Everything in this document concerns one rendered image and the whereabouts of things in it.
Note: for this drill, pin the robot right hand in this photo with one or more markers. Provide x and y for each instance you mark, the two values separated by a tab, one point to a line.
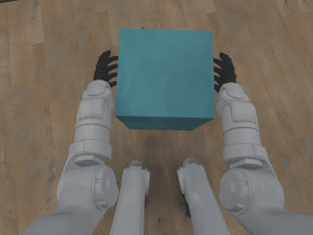
227	71

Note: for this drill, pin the right robot forearm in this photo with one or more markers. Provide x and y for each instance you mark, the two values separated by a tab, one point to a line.
243	148

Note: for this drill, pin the robot left hand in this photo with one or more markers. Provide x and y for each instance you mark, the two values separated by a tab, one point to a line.
102	68

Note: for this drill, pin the left robot forearm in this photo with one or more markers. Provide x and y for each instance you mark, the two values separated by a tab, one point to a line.
91	145

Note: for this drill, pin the left robot thigh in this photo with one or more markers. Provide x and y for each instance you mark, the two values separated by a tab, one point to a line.
130	208

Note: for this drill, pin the robot left upper arm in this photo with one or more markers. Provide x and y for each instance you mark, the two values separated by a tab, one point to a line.
84	195

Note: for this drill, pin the carton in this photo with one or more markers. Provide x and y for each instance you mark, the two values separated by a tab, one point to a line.
165	79

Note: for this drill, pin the robot left shin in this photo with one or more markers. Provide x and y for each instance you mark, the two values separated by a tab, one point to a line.
133	163

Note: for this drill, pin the robot right upper arm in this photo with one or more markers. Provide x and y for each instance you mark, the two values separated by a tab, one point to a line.
256	200

